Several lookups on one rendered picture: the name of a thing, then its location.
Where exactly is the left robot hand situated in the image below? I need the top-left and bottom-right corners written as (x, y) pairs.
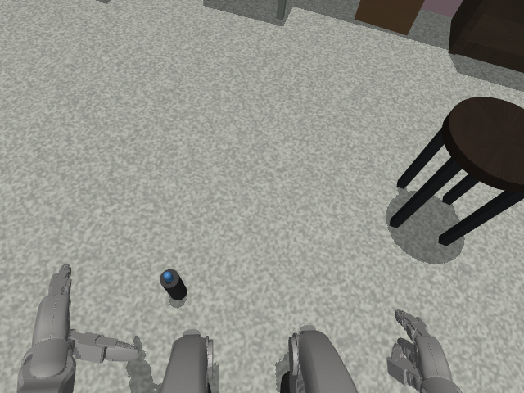
top-left (32, 264), bottom-right (138, 364)

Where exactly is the right robot hand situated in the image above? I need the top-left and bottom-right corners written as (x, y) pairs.
top-left (386, 309), bottom-right (453, 392)

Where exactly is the stool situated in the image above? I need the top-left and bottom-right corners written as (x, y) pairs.
top-left (389, 97), bottom-right (524, 246)

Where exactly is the right robot arm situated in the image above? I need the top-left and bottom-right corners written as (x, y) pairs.
top-left (420, 377), bottom-right (462, 393)

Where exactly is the bookshelf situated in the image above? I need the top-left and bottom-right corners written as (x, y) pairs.
top-left (448, 0), bottom-right (524, 73)

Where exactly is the left robot arm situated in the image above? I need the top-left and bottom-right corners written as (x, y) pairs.
top-left (17, 339), bottom-right (76, 393)

